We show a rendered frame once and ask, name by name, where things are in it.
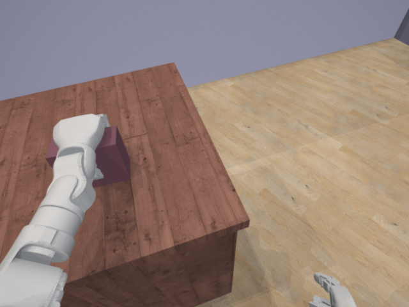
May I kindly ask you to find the table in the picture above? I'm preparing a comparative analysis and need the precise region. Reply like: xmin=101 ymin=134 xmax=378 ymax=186
xmin=0 ymin=62 xmax=250 ymax=307

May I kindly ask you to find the robot right hand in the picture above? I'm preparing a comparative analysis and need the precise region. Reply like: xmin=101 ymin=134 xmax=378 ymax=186
xmin=309 ymin=272 xmax=357 ymax=307

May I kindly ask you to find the left robot upper arm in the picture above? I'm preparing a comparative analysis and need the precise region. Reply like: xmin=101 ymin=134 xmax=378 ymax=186
xmin=0 ymin=258 xmax=68 ymax=307

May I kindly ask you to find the robot left hand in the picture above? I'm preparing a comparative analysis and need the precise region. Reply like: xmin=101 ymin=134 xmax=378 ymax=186
xmin=53 ymin=114 xmax=110 ymax=180

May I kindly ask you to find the robot left forearm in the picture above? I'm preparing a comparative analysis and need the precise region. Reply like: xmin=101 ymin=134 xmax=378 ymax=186
xmin=0 ymin=143 xmax=96 ymax=279

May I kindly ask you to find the sponge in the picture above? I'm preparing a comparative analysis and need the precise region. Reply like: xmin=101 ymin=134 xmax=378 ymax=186
xmin=45 ymin=125 xmax=131 ymax=187

